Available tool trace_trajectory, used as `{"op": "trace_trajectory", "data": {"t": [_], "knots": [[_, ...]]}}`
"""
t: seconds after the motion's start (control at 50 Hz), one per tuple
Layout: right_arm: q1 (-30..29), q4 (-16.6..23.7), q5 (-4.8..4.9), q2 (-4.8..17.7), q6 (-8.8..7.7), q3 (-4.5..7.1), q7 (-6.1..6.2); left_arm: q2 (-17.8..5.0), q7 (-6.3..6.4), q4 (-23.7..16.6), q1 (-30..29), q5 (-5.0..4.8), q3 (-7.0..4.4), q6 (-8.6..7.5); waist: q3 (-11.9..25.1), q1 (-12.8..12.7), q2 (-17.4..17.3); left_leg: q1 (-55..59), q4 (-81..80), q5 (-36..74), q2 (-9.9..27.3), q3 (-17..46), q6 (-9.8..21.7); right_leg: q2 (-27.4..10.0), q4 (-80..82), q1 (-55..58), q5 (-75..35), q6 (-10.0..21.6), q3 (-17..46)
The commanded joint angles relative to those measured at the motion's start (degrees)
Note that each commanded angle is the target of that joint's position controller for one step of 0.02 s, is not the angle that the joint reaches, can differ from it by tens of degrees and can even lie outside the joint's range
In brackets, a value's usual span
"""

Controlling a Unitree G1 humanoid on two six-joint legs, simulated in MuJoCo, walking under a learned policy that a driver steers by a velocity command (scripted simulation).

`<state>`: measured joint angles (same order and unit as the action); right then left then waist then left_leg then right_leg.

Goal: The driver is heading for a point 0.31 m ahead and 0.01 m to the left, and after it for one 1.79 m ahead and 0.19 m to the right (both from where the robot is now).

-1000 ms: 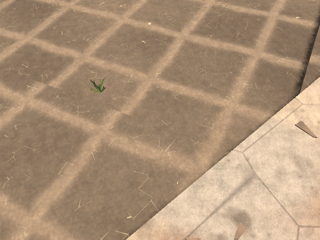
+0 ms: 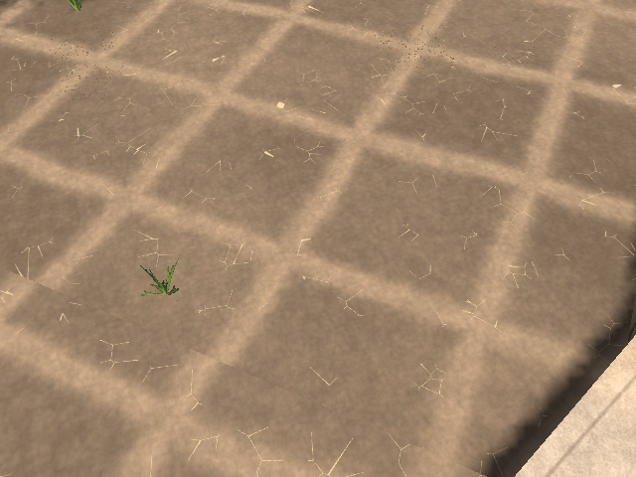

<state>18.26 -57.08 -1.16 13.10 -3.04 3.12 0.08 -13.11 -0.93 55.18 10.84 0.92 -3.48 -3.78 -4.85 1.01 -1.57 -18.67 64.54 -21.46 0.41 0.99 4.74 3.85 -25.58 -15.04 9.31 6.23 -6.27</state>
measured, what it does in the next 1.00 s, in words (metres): goes down: left foot 0.13 m lower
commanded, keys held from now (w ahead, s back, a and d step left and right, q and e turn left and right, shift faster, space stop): w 0.70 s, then w+e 0.30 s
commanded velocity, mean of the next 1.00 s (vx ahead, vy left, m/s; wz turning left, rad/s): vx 0.50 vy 0.00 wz -0.08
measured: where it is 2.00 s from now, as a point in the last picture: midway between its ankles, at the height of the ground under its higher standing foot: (380, 232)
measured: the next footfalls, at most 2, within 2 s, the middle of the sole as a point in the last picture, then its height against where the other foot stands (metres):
left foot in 0.56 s outside the picture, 0.13 m lower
right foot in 1.06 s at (390, 357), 0.08 m lower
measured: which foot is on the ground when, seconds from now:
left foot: up 0.00-0.54, down 0.56-1.00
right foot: down 0.00-0.58, up 0.60-1.00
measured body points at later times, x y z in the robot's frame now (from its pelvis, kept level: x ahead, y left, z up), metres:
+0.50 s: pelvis +0.28 +0.02 -0.07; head +0.30 +0.03 +0.38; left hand +0.14 +0.20 -0.21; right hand +0.48 -0.18 -0.18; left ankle +0.45 +0.16 -0.80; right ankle +0.05 -0.06 -0.74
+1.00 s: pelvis +0.62 +0.01 -0.17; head +0.64 -0.01 +0.28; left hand +0.83 +0.20 -0.28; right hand +0.54 -0.21 -0.33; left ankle +0.45 +0.15 -0.87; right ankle +0.80 -0.14 -0.89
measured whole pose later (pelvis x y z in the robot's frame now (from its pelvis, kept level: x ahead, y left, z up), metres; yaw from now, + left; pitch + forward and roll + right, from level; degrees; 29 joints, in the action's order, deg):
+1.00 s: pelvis +0.62 +0.01 -0.17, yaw -8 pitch +0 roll +7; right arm 25.7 -57.8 -4.9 9.9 -7.0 0.6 -1.6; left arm -12.8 -3.8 48.6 5.0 4.9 1.3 -3.7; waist -1.2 4.1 5.2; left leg 4.8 28.7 -32.8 -3.2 -11.8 -1.8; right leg -8.0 -27.2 -31.6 -14.3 4.4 2.3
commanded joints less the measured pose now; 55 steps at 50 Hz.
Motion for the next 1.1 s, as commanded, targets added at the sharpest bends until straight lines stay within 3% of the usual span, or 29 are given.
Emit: {"op": "trace_trajectory", "data": {"t": [0.02,0.12,0.28,0.3,0.34,0.36,0.38,0.44,0.46,0.48,0.5,0.52,0.54,0.56,0.58,0.6,0.62,0.64,0.66,0.7,0.74,0.78,0.82,0.86,1.02,1.04,1.06,1.08,1.1], "knots": [[5.0,1.9,-1.67,3.2,2.17,0.76,-0.68,-5.4,0.18,-0.2,5.5,0.57,-0.79,-1.6,3.7,0.1,2.8,-4.6,-1.3,2.0,2.5,0.9,-1.2,-16.6,16.5,5.1,-10.7,8.5,16.1],[-6.3,7.5,-0.81,3.7,3.14,1.43,-1.29,-6.6,0.62,2.5,7.6,-0.47,-0.56,-3.47,-0.3,0.8,5.2,-12.4,-17.5,21.8,3.0,2.4,-2.5,-12.0,17.4,5.7,-8.0,4.9,10.8],[-15.1,10.5,-1.16,5.7,2.55,1.85,-1.61,-6.9,2.36,3.0,17.0,1.38,-0.06,-1.91,-1.4,-3.4,3.3,-24.7,-22.6,31.5,3.3,4.4,-2.7,-14.7,5.6,12.2,-1.4,8.7,16.5],[-12.7,10.0,-7.53,-2.2,0.87,-2.1,-1.44,7.0,0.25,8.4,28.1,9.41,5.26,-4.83,-3.4,-5.5,0.3,-34.3,-28.7,41.4,9.3,14.0,-2.6,-19.0,2.2,23.1,1.9,9.1,17.7],[-19.7,12.5,-6.67,-0.8,0.4,-2.09,-1.16,4.3,-0.67,8.3,29.1,6.57,5.39,-5.17,-3.3,-7.6,0.5,-34.2,-35.8,44.0,6.5,6.7,-2.9,-15.5,0.3,22.1,3.0,9.1,16.2],[-23.2,14.1,0.19,7.3,-0.05,0.81,-2.04,-10.6,1.65,2.8,17.9,-0.19,0.43,-3.29,-3.8,-6.8,3.9,-22.6,-33.4,39.3,2.3,-0.9,-2.8,-13.0,0.9,8.4,0.3,8.0,16.2],[-23.2,14.4,-4.95,0.3,0.17,-2.28,-2.05,2.3,-1.21,8.0,27.4,6.82,6.24,-4.45,-0.6,-6.6,-1.8,-18.1,-32.1,45.5,7.1,4.9,-1.9,-13.5,-1.9,6.6,3.8,7.0,14.7],[-25.8,16.1,-5.51,3.0,0.78,-1.92,-2.4,-0.6,-1.98,7.7,29.9,3.51,5.58,-4.7,-5.6,-7.7,0.5,-17.3,-38.3,38.1,5.4,1.5,-1.7,-12.4,-2.6,8.2,2.4,6.9,17.0],[-25.9,14.6,2.23,4.6,-0.12,-0.92,-3.09,-9.7,1.06,3.9,20.5,0.04,1.4,-2.86,-10.2,-8.4,3.3,-14.9,-40.1,38.6,1.8,-4.7,-2.0,-10.7,-4.7,2.8,-1.9,6.2,15.2],[-26.6,14.5,-4.89,4.3,-0.14,-2.43,-2.7,-2.3,-0.56,8.9,34.2,3.34,5.28,-3.22,-3.0,-9.7,-4.0,-10.1,-41.9,37.9,6.5,1.7,-2.3,-11.5,-6.7,9.0,3.3,4.8,17.3],[-25.6,14.4,-5.7,3.5,0.16,-2.2,-2.52,-1.6,-0.88,9.3,33.8,2.53,4.64,-3.03,-6.0,-8.5,0.8,-13.7,-45.5,34.5,6.1,0.8,-1.5,-11.5,-8.5,13.9,-2.2,4.8,17.4],[-20.2,10.5,1.59,4.6,-0.66,-0.82,-2.34,-7.3,2.2,6.7,24.8,1.2,1.62,-1.24,-11.1,-7.7,2.5,-9.9,-45.9,32.9,1.5,-6.6,-2.4,-9.3,-15.4,8.7,-12.3,5.4,14.6],[-9.9,5.9,1.18,4.8,-1.29,-0.37,-1.66,-6.4,2.71,6.8,26.1,0.72,1.84,-0.38,-3.3,-4.4,-2.3,5.6,-45.5,32.9,0.2,-7.6,-1.6,-7.8,-28.1,6.4,-21.0,4.8,12.3],[8.4,2.6,-3.6,8.1,-2.45,0.17,-1.79,-0.8,-2.31,11.1,36.1,6.66,5.38,-1.54,10.5,2.8,-2.5,34.0,-42.0,53.2,7.1,-1.1,3.5,-6.8,-35.6,-2.8,-17.4,-0.9,11.7],[22.9,1.1,-5.6,9.7,-1.09,1.0,-3.17,5.4,-5.54,11.8,41.0,5.13,5.66,-1.64,27.2,5.9,-8.4,65.9,-21.7,68.8,16.6,7.4,16.8,0.6,-59.9,-19.3,19.2,-5.2,8.2],[31.4,-0.6,-4.58,11.0,-0.67,1.85,-3.84,2.6,-7.17,5.7,33.0,3.59,5.8,-2.65,36.0,13.8,-9.9,79.1,-24.0,54.0,25.7,26.6,26.7,3.9,-80.0,-34.4,38.0,-6.9,11.4],[30.3,-3.1,-4.63,12.2,-0.63,2.31,-3.13,-1.5,-6.91,-1.1,15.6,0.95,3.79,-4.14,19.7,14.8,-6.3,68.4,-34.0,30.1,22.9,30.2,20.9,1.7,-83.6,-51.6,32.8,-6.1,10.9],[19.2,-0.2,-3.59,11.9,-1.09,2.16,-2.7,-3.4,-5.53,-5.0,8.8,0.34,3.6,-5.15,9.5,10.5,-1.1,48.8,-40.5,17.1,22.2,25.3,16.7,-4.3,-77.3,-52.2,25.1,-3.8,10.5],[7.4,2.9,-4.02,6.4,-1.39,0.46,-2.29,-5.1,-3.6,-3.9,8.5,2.35,2.92,-5.06,3.6,5.5,8.0,30.0,-46.5,17.6,20.0,18.0,13.9,-9.1,-64.4,-40.9,15.9,-2.4,12.0],[-2.7,6.9,-3.79,-2.0,-2.88,-2.91,-1.91,0.0,-1.38,-2.3,10.9,5.54,3.61,-3.68,-1.9,-2.6,3.9,1.5,-55.0,26.2,18.2,14.2,15.1,-15.0,-41.9,-22.9,2.5,-1.8,13.9],[-3.0,6.2,-1.34,1.5,-4.75,-1.85,-1.52,4.6,-1.59,-2.4,12.9,4.97,4.83,-1.37,1.0,-5.3,0.7,-4.0,-57.0,22.7,13.6,6.8,13.5,-14.1,-28.2,-14.2,5.7,-2.6,10.3],[-2.6,6.2,-2.98,4.6,-5.58,-0.65,-2.04,4.1,-2.88,-2.6,13.5,4.38,5.35,-0.82,2.2,-4.9,1.0,-6.6,-55.7,27.8,11.1,1.0,11.6,-12.3,-21.6,-7.8,-5.7,-2.2,8.1],[-1.0,5.3,-5.32,3.2,-6.06,-0.64,-1.8,2.9,-3.53,-4.1,10.5,4.12,5.33,-1.5,2.3,-3.5,2.7,0.6,-49.4,27.4,11.6,-1.0,9.7,-13.8,-16.6,-14.1,-26.1,-1.9,14.3],[2.6,3.5,-4.77,2.6,-5.82,-0.95,-2.25,-0.9,-3.27,-6.5,3.0,2.96,4.44,-1.42,0.0,-1.4,1.4,4.6,-47.9,20.2,10.8,-3.0,8.0,-13.6,-8.0,-16.1,-30.9,-2.0,13.0],[15.2,-1.8,-3.46,4.8,-3.16,-1.04,-0.65,-4.8,-2.31,-10.9,-13.8,4.1,3.28,-0.65,-5.5,5.1,3.5,24.4,-42.1,20.0,14.3,-3.6,4.6,-10.2,0.9,-20.1,-17.3,-1.0,6.5],[13.1,-1.3,-3.85,6.4,-3.13,-0.77,-0.85,-6.9,-2.07,-9.7,-9.8,3.06,2.12,-1.32,-3.1,2.2,4.5,22.9,-36.7,26.8,12.3,-6.9,3.2,-8.3,1.3,-12.1,-19.7,0.0,4.8],[4.8,0.4,3.5,14.6,-0.79,2.61,0.44,-11.1,-1.99,-7.7,0.3,-5.77,-0.98,-0.86,-1.4,-5.5,-1.3,11.2,-20.3,40.9,9.9,-8.2,-0.1,-3.1,-6.9,1.4,-14.5,0.7,3.2],[4.9,2.7,3.07,11.2,-1.29,1.61,1.06,-16.7,-1.56,-4.9,11.7,-5.96,-3.04,-0.74,8.3,-9.9,5.5,-3.0,-0.8,36.1,7.0,-11.4,-4.2,-7.4,-14.4,21.8,-35.1,3.7,6.7],[14.2,2.5,2.18,0.8,-2.59,-1.24,-0.08,-19.5,-1.81,-2.9,18.6,-4.42,-3.26,-0.47,23.4,-7.4,21.5,-22.1,31.3,-17.0,-1.9,-8.9,-9.0,-20.6,-14.0,44.2,-36.4,15.7,28.6]]}}
Velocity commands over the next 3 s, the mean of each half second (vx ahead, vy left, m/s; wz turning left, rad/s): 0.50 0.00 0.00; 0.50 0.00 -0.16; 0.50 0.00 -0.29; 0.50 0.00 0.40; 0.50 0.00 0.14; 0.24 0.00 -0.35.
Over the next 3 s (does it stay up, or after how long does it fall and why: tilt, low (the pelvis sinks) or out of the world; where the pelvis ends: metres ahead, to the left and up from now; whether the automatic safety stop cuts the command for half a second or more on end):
stays up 1.71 -0.13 -0.21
